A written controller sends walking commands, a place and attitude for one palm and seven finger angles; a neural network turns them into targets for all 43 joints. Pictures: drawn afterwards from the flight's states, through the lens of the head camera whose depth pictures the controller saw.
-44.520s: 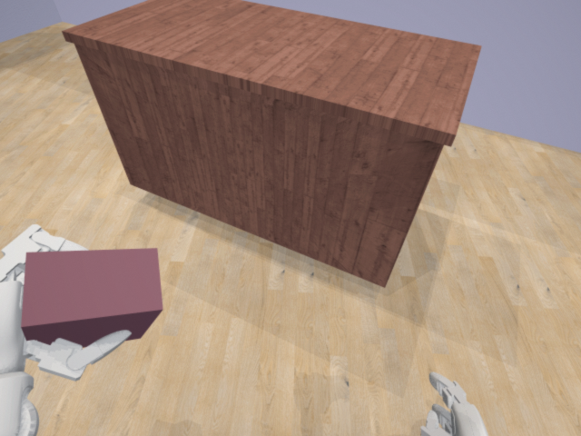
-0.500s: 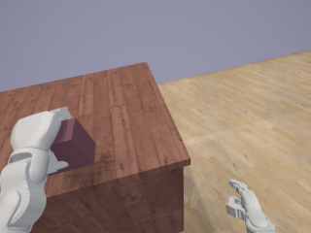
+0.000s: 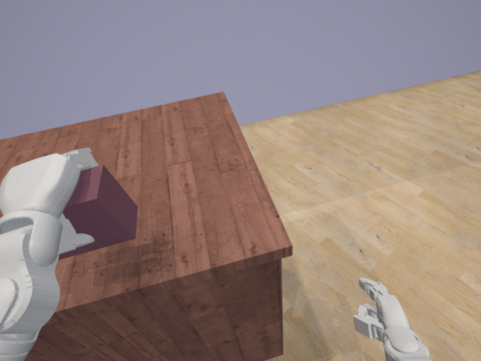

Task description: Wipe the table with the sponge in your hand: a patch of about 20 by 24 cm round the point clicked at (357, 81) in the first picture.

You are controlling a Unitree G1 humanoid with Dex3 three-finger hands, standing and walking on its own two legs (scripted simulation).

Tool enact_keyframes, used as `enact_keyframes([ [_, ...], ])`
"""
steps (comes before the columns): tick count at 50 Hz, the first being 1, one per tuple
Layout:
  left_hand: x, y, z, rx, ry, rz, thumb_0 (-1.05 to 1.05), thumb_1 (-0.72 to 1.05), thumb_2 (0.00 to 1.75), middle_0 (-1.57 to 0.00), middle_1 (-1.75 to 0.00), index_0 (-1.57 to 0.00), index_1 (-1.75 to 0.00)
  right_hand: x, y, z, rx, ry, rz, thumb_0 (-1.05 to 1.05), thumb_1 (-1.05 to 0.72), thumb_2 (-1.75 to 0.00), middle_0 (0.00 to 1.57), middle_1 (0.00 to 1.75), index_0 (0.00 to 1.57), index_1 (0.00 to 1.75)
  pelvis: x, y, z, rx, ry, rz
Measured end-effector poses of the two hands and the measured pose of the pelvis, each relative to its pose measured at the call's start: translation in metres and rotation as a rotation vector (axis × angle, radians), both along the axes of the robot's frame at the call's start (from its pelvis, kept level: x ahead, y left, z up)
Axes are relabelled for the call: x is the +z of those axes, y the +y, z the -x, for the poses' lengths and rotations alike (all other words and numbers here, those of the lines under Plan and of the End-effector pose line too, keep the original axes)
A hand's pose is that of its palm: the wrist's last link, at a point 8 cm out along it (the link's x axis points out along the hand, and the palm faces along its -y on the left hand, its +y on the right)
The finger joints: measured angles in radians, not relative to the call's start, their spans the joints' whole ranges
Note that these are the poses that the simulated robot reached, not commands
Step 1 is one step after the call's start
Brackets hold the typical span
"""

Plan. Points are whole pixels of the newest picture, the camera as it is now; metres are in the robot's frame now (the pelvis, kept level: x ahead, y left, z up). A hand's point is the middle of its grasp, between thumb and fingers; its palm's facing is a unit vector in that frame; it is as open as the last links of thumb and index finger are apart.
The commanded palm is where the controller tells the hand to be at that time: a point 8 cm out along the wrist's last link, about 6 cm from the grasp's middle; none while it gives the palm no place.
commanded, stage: bring the sponge back beside the body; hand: left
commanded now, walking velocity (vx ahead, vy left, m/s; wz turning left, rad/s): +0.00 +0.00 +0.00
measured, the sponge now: (84, 220) +0.25 +0.29 +0.15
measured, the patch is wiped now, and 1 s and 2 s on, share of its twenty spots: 1.00 1.00 1.00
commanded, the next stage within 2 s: step back with the hand held close in 1.62 s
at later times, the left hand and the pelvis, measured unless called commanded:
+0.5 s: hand (60, 217) +0.22 +0.28 +0.19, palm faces +0.20 -0.09 -0.98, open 10.4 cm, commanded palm +0.17 +0.29 +0.26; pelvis +0.00 +0.00 +0.00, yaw +0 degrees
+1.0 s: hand (54, 233) +0.20 +0.28 +0.19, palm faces +0.21 -0.10 -0.97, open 10.4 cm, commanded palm +0.15 +0.29 +0.26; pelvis -0.01 +0.00 +0.00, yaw +0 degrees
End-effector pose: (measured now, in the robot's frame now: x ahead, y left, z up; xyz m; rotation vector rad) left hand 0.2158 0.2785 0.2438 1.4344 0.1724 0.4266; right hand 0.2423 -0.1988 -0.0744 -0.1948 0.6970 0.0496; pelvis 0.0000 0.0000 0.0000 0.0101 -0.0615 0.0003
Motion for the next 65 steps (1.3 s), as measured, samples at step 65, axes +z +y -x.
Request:
enact_keyframes([
  [65, -0.006, -0.002, 0.058, -0.024, -0.047, 0.032, -0.01, -0.53, 1.04, -0.69, -1.31, -0.72, -1.30, 0.009, 0.014, 0.007, 0.019, -0.046, 0.000, 0.01, -0.90, -0.90, 0.20, 0.30, 0.20, 0.30, -0.001, 0.005, 0.011, -0.008, -0.036, 0.004],
])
